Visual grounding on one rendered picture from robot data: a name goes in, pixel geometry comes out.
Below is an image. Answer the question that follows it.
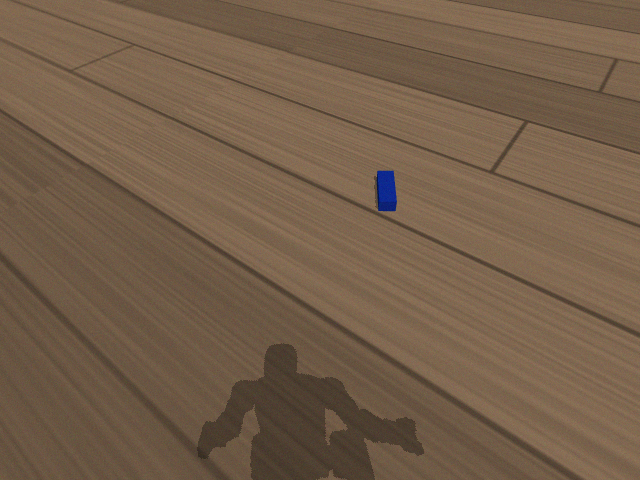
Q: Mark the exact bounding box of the carton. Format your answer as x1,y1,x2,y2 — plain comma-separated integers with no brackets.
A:
377,171,397,211

